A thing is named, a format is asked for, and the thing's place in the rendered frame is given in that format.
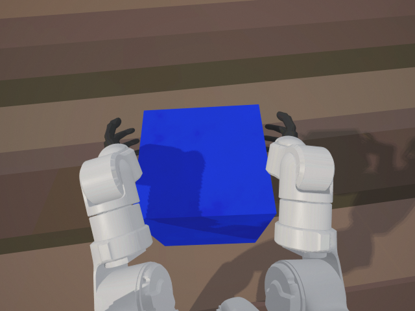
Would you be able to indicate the robot right upper arm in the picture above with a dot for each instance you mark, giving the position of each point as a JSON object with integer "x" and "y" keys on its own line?
{"x": 304, "y": 285}

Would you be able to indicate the robot right hand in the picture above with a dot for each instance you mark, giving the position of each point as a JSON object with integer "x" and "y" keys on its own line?
{"x": 288, "y": 130}

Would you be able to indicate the robot left upper arm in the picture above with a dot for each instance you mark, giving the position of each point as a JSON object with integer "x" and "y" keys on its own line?
{"x": 141, "y": 287}

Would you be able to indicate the robot left hand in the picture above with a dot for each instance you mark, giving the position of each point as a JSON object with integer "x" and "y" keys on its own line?
{"x": 112, "y": 138}

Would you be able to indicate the right robot thigh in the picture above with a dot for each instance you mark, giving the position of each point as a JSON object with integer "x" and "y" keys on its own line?
{"x": 237, "y": 304}

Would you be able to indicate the robot left forearm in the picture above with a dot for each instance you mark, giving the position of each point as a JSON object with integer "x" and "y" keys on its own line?
{"x": 109, "y": 190}

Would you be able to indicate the robot right forearm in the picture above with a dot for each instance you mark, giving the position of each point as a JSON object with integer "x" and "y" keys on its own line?
{"x": 305, "y": 176}

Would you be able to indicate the carton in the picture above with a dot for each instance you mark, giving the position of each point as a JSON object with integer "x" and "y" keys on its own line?
{"x": 204, "y": 178}

